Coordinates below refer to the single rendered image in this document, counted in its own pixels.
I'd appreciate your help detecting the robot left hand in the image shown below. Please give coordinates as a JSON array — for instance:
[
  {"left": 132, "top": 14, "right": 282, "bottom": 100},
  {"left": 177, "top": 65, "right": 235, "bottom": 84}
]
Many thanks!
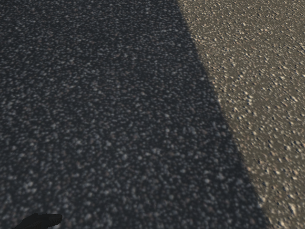
[{"left": 11, "top": 213, "right": 62, "bottom": 229}]

